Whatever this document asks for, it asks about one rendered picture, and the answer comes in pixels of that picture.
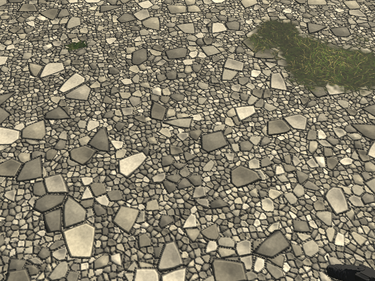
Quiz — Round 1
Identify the right robot hand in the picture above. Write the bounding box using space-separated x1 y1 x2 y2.
326 264 375 281

